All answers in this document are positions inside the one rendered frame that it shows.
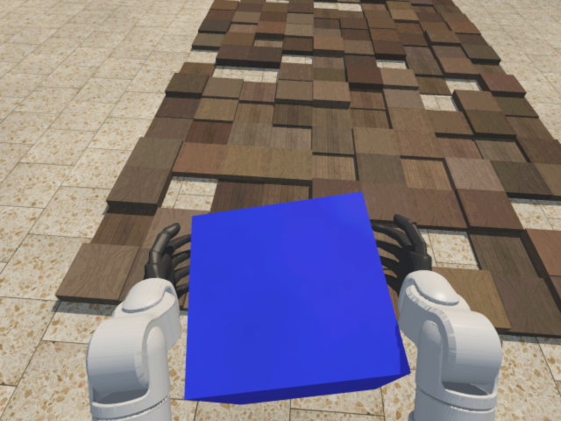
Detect right robot forearm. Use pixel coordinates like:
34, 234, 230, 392
398, 270, 502, 421

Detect carton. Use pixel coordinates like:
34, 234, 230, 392
184, 192, 411, 404

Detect robot right hand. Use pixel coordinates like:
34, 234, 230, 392
372, 214, 432, 297

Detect left robot forearm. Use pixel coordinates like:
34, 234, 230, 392
86, 278, 182, 421

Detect robot left hand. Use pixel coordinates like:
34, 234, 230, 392
143, 223, 191, 299

